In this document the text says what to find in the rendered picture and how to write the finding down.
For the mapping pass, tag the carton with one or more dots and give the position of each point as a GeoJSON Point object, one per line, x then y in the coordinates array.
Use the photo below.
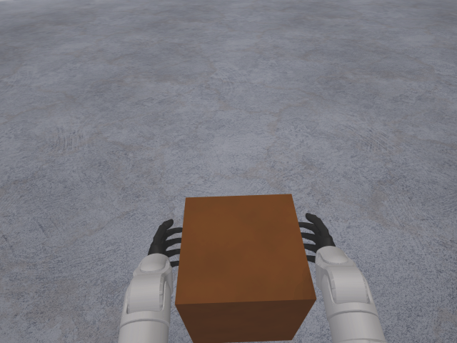
{"type": "Point", "coordinates": [243, 272]}

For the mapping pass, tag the right robot forearm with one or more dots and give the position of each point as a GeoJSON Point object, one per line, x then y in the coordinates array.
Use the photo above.
{"type": "Point", "coordinates": [350, 308]}

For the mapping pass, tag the left robot forearm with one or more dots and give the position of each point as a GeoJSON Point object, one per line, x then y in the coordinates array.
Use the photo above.
{"type": "Point", "coordinates": [146, 310]}

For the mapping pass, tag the right robot hand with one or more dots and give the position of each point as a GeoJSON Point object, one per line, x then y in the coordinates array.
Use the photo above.
{"type": "Point", "coordinates": [321, 236]}

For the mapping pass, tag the left robot hand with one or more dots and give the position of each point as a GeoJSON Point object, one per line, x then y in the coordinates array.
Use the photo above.
{"type": "Point", "coordinates": [160, 244]}

